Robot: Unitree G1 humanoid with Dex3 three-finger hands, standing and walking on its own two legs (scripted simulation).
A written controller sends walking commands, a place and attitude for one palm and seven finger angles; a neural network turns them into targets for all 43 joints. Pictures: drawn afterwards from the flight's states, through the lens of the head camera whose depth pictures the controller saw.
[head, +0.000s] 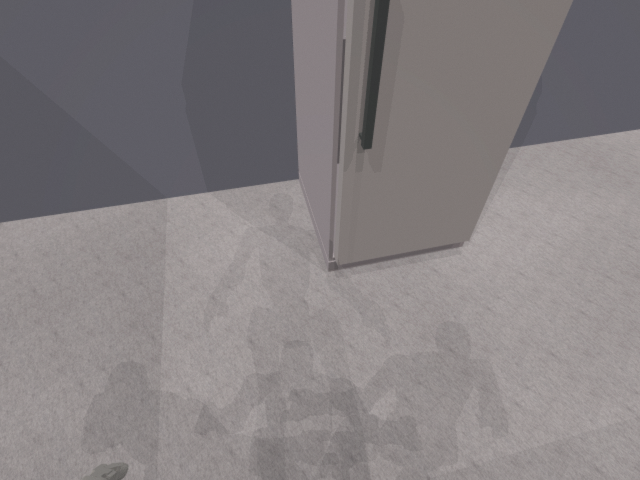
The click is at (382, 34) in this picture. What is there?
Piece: fridge door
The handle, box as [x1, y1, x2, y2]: [359, 0, 389, 149]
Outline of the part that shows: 389,0 375,0 362,131 359,133 363,149 371,148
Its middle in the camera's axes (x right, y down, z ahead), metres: +0.12 -0.41 +0.89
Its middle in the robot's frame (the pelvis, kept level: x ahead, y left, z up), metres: +0.96 -0.07 +0.10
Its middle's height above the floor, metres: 0.87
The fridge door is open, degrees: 0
